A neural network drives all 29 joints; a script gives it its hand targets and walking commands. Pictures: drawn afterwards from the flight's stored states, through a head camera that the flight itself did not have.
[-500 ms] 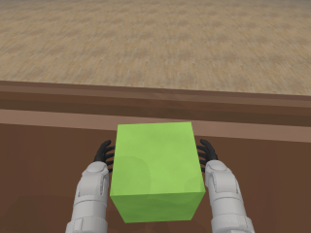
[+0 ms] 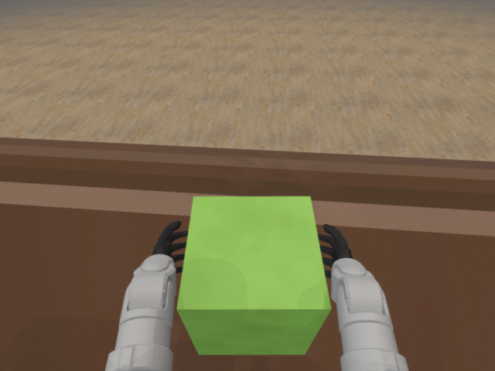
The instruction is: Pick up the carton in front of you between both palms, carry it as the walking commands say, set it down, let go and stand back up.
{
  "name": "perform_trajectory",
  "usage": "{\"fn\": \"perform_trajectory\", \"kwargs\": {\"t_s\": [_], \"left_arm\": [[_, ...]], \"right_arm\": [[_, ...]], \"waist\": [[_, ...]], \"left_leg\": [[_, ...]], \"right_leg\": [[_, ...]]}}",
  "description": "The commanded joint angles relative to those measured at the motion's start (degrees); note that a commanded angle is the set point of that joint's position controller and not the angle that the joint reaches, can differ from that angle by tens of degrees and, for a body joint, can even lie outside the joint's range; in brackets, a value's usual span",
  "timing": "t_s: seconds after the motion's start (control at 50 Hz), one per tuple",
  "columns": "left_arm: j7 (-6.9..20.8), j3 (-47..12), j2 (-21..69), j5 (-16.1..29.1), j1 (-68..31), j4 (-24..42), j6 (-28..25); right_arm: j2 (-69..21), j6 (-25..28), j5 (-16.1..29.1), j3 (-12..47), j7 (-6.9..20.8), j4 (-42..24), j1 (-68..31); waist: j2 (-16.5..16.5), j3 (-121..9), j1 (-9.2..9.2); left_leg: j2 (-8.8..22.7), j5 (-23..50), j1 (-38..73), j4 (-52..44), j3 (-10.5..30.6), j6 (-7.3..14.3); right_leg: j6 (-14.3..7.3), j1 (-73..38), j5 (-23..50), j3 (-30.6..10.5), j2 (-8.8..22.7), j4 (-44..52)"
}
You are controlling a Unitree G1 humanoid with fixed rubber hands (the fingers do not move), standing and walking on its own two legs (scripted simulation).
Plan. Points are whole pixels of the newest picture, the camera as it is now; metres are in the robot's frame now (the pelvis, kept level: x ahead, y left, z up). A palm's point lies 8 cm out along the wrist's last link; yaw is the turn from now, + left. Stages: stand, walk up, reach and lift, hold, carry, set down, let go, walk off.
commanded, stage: reach and lift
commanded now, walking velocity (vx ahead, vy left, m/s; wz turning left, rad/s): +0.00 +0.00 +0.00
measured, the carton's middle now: (251, 279) +0.30 +0.01 -0.04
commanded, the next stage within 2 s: hold in 0.12 s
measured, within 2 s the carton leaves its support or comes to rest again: neither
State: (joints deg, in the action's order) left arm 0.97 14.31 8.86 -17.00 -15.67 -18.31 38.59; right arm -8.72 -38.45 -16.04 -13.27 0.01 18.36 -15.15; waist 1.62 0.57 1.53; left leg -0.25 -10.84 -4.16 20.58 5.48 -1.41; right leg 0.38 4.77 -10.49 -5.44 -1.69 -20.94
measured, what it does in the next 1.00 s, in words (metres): stands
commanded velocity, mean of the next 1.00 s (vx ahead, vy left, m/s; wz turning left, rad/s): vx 0.04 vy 0.00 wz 0.00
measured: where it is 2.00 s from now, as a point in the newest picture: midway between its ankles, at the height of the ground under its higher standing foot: (243, 339)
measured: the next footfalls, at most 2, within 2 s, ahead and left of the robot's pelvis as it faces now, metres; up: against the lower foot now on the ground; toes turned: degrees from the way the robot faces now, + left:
right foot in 1.54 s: +0.33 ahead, -0.08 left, +0.00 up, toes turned -9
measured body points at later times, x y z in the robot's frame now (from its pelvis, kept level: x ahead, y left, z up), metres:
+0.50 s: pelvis +0.00 +0.01 +0.00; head -0.07 +0.01 +0.45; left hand +0.28 +0.16 +0.05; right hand +0.28 -0.14 +0.04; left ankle +0.01 +0.14 -0.75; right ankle +0.02 -0.12 -0.75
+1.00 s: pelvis -0.01 -0.01 +0.00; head -0.06 -0.02 +0.45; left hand +0.29 +0.15 +0.05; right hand +0.29 -0.15 +0.04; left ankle +0.01 +0.14 -0.75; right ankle +0.02 -0.12 -0.75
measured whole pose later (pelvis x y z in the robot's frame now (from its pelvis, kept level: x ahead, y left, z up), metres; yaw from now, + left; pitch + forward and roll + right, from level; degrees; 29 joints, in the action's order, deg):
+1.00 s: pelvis -0.01 -0.01 +0.00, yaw +1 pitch -9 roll +0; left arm 1.3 14.2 9.3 -17.9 -17.2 -17.0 43.6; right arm -8.9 -43.6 -17.6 -14.0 1.2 16.0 -16.1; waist 1.5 0.8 0.4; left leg -0.1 -10.5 -1.0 19.9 6.2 -1.8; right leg -0.1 1.8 -10.6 -4.8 -1.9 -21.1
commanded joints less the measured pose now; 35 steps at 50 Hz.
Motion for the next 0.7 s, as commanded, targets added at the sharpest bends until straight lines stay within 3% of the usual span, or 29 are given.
{"fn": "perform_trajectory", "kwargs": {"t_s": [0.0,0.02,0.04,0.06,0.08,0.16,0.18,0.2,0.22,0.24,0.26,0.28,0.3,0.32,0.34,0.36,0.4,0.44,0.46,0.48,0.5,0.52,0.54,0.58,0.6,0.62,0.64,0.66,0.68], "left_arm": [[14.7,-28.2,52.4,13.3,-29.6,-0.6,-1.7],[14.5,-32.5,53.2,14.6,-28.4,3.7,-1.8],[14.8,-32.4,51.2,15.3,-31.9,2.9,-1.8],[14.9,-32.2,52.9,15.5,-26.8,2.0,-1.8],[15.0,-30.0,51.1,14.5,-32.0,2.5,-1.6],[14.2,-27.5,49.4,11.3,-33.7,0.9,-0.8],[14.1,-30.0,51.0,12.8,-36.3,3.2,-0.8],[14.0,-29.2,51.1,12.1,-30.8,2.7,-0.3],[13.8,-29.3,52.9,13.0,-30.9,-1.0,0.7],[13.7,-31.0,51.5,13.9,-32.7,7.9,0.4],[13.2,-32.5,51.1,15.7,-25.5,5.1,1.8],[12.4,-33.5,52.5,15.6,-22.4,6.1,2.8],[12.4,-36.0,51.4,16.4,-22.1,10.8,2.5],[12.0,-33.6,51.1,14.0,-20.7,9.3,3.4],[11.7,-31.2,50.8,13.9,-17.8,5.7,4.2],[11.4,-32.0,51.0,14.3,-18.6,7.2,4.2],[11.0,-31.4,50.5,14.6,-18.6,6.8,4.3],[11.5,-28.6,51.9,13.7,-22.9,3.2,4.7],[11.8,-30.2,52.7,13.7,-27.3,6.1,3.5],[12.4,-33.6,56.7,17.9,-24.2,6.4,3.1],[12.9,-31.0,55.2,16.4,-31.5,6.0,2.9],[12.5,-32.6,56.6,16.1,-29.8,6.1,3.3],[12.8,-32.4,60.0,16.9,-32.2,5.0,2.8],[12.9,-33.3,57.4,18.9,-35.5,7.4,2.3],[12.3,-35.0,60.5,18.7,-33.2,4.4,3.1],[11.8,-31.5,58.7,17.3,-34.0,2.0,2.7],[11.5,-33.8,59.2,17.5,-31.6,3.3,2.9],[11.4,-35.6,60.3,19.2,-35.9,7.7,2.0],[11.4,-34.0,58.2,17.5,-30.1,3.9,3.3]], "right_arm": [[-55.2,1.7,14.8,31.5,11.7,-6.5,-31.1],[-55.6,1.6,15.3,32.4,12.3,-7.7,-32.4],[-57.3,1.0,14.3,30.7,11.4,-3.7,-30.7],[-54.5,1.1,14.6,32.1,11.6,-6.7,-29.5],[-54.1,0.5,12.5,29.1,12.0,-3.5,-29.6],[-53.8,-0.9,11.6,25.6,12.8,0.5,-34.8],[-54.6,-0.5,11.7,26.4,13.1,-0.7,-30.7],[-57.1,-1.6,14.6,30.9,13.3,-1.0,-31.6],[-54.8,-2.1,14.0,29.3,13.2,0.0,-29.0],[-56.3,-2.2,13.4,30.0,13.6,-1.2,-25.7],[-55.0,-3.6,15.0,30.9,13.1,-2.3,-23.9],[-54.7,-2.9,15.5,34.5,13.8,-6.5,-22.4],[-53.1,-3.6,15.8,32.1,13.8,-4.9,-21.3],[-52.8,-3.1,15.8,33.9,13.7,-11.5,-24.2],[-49.0,-4.6,15.0,29.9,13.6,-6.7,-20.6],[-50.6,-3.9,15.9,33.3,13.8,-9.9,-22.6],[-49.9,-4.3,15.6,32.0,13.4,-9.4,-22.6],[-47.4,-3.7,13.5,28.9,14.3,-7.1,-27.3],[-48.7,-3.3,14.7,28.7,14.6,-6.6,-31.8],[-48.6,-2.9,15.6,30.5,15.5,-8.0,-27.7],[-49.9,-2.6,15.1,30.0,15.8,-8.4,-33.2],[-52.2,-2.9,16.2,32.4,16.3,-6.7,-33.7],[-49.9,-1.5,15.9,31.3,16.0,-11.3,-36.8],[-50.6,-0.9,16.6,32.2,17.3,-10.6,-37.4],[-48.7,-0.8,16.3,32.1,16.9,-8.5,-37.6],[-51.6,-1.1,17.3,32.4,17.3,-7.3,-42.1],[-50.0,-1.5,15.8,31.3,17.1,-7.1,-36.6],[-50.6,-1.1,17.9,33.7,17.1,-6.1,-35.7],[-50.2,-1.7,17.3,33.1,16.5,-8.5,-33.1]], "waist": [[-3.7,-13.8,-3.19],[-5.9,-14.0,-0.21],[-3.4,-16.7,-4.51],[-4.9,-15.3,-1.58],[-2.8,-10.7,-3.87],[-3.8,-9.3,-0.24],[-1.0,-13.0,-3.65],[-2.0,-12.0,0.83],[-1.4,-10.5,-3.02],[-1.3,-13.7,-2.15],[-2.1,-12.2,-1.17],[2.1,-13.0,-1.9],[0.7,-15.1,-0.94],[1.4,-14.7,-2.45],[2.9,-10.5,-2.26],[0.5,-11.6,-0.7],[-2.4,-6.7,-2.29],[-2.1,-3.2,-2.39],[0.9,-8.9,-0.59],[-1.7,-7.3,-2.05],[1.7,-8.4,-3.38],[-0.4,-5.2,-1.72],[0.1,-8.7,-4.07],[-0.3,-10.0,-4.6],[0.8,-10.1,-3.93],[-1.1,-10.8,-0.28],[0.5,-9.8,-3.55],[3.3,-16.0,-2.45],[-0.9,-16.0,-3.25]], "left_leg": [[-6.2,5.2,0.2,0.1,-3.0,1.6],[-5.5,6.3,3.1,-1.0,-2.1,2.3],[-5.6,5.2,0.5,-0.1,-1.6,1.9],[-5.6,4.9,1.2,-1.1,-1.7,2.4],[-5.8,0.2,-1.5,-1.1,-2.2,2.1],[-5.3,1.6,-2.5,-2.0,-2.4,2.4],[-6.4,0.2,-1.0,-2.3,-2.7,1.7],[-6.2,1.3,-0.4,-1.3,-2.3,1.9],[-6.4,0.6,-0.4,-2.1,-3.0,1.6],[-6.0,3.8,1.0,-2.6,-2.1,1.2],[-5.1,8.4,-0.1,-3.6,-1.1,1.4],[-6.2,12.9,2.1,-3.5,-1.5,0.3],[-5.8,16.8,2.1,-3.5,-0.3,0.3],[-5.0,16.4,5.0,-2.7,-1.0,0.5],[-5.3,19.5,3.0,-4.9,-0.4,0.2],[-5.3,16.9,4.5,-4.4,0.1,-0.2],[-4.2,9.8,3.8,-5.6,-0.2,0.6],[-3.7,3.1,3.2,-5.9,-0.7,0.7],[-3.9,0.6,3.6,-5.0,-1.4,0.4],[-2.7,0.3,2.0,-6.1,0.2,0.8],[-3.5,-6.7,-1.2,-5.5,-1.3,0.6],[-3.6,-8.7,-0.8,-6.4,-0.2,1.8],[-2.9,-8.6,-1.0,-5.2,0.6,1.3],[-2.8,-7.2,0.2,-4.6,-1.0,1.2],[-2.2,-6.1,-1.6,-4.7,1.7,1.5],[-2.4,-11.4,-3.7,-4.6,1.9,2.3],[-2.5,-5.8,-1.6,-4.7,1.0,1.3],[-3.0,-0.9,0.4,-2.9,0.8,0.6],[-3.6,3.6,2.4,-2.3,-0.9,0.6]], "right_leg": [[0.9,-4.4,7.9,-0.1,-2.9,3.5],[1.4,-2.0,7.3,1.5,-3.9,2.5],[0.7,-7.5,6.4,0.4,-2.9,3.1],[1.0,-5.5,6.4,1.4,-3.3,2.7],[0.0,-3.0,3.4,0.7,-2.6,2.9],[0.3,-3.0,2.8,1.9,-3.0,2.8],[0.2,-4.1,4.4,0.5,-2.2,3.5],[1.2,-6.1,3.5,1.0,-2.4,2.5],[1.0,-4.5,3.8,0.2,-2.5,4.0],[1.0,-6.3,7.6,1.2,-2.5,3.5],[1.0,-9.1,10.7,2.0,-4.1,3.6],[0.7,-9.3,17.4,0.8,-3.6,3.2],[0.9,-11.0,16.1,1.7,-4.4,3.9],[0.4,-9.3,15.2,-0.1,-3.2,4.4],[0.5,-7.6,20.6,0.7,-3.1,4.7],[0.6,-8.7,17.3,0.9,-3.8,4.2],[0.9,-4.3,9.7,2.0,-4.1,5.2],[-0.1,-0.8,1.4,2.9,-4.4,5.0],[-0.1,-3.5,-0.7,2.1,-3.2,4.6],[-0.9,-2.3,-0.9,3.8,-4.7,4.3],[-1.0,-4.9,-2.3,3.0,-4.1,2.3],[-1.2,-1.0,-5.5,3.6,-5.2,3.0],[-1.1,-3.3,-4.0,2.8,-4.7,1.4],[-1.6,0.5,-3.5,3.1,-4.2,1.4],[-1.6,-1.4,-4.4,4.0,-5.3,-0.1],[-1.8,-2.9,-6.3,3.8,-5.1,-1.1],[-1.5,-1.7,-3.1,3.7,-5.3,-0.2],[-2.2,-5.4,-0.6,2.6,-3.9,0.3],[-1.2,-4.3,2.8,2.7,-3.8,1.5]]}}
